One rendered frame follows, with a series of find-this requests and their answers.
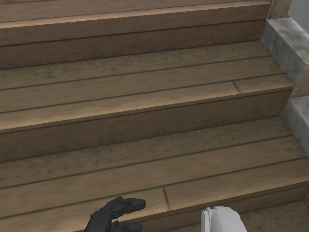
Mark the right robot thigh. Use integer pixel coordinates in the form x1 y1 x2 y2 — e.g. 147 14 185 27
201 206 247 232

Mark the robot left hand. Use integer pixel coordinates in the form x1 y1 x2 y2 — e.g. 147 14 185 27
84 196 147 232

